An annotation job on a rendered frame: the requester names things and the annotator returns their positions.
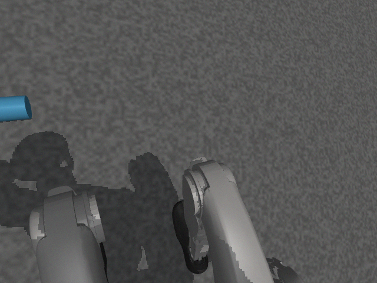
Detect right robot hand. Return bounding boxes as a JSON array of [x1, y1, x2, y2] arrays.
[[266, 257, 305, 283]]

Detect can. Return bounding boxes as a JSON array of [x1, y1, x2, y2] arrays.
[[0, 96, 32, 122]]

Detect right robot foot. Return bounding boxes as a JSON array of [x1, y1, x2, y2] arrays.
[[172, 200, 208, 274]]

